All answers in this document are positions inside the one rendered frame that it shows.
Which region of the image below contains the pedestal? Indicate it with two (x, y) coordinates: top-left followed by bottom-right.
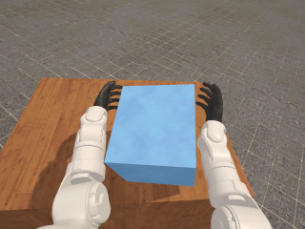
(0, 77), (255, 229)

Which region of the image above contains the left robot forearm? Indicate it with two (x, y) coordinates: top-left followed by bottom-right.
(51, 106), (108, 221)

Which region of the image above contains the right robot forearm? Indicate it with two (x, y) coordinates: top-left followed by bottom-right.
(196, 120), (273, 229)

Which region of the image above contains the right robot upper arm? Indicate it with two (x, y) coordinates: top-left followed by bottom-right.
(211, 204), (272, 229)

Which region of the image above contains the robot left hand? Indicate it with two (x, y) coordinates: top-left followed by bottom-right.
(93, 80), (123, 111)

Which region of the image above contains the carton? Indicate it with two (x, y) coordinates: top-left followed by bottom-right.
(104, 84), (196, 187)

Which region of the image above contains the robot right hand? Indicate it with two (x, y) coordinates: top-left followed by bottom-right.
(195, 82), (223, 123)

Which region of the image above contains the left robot upper arm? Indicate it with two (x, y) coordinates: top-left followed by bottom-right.
(36, 180), (111, 229)

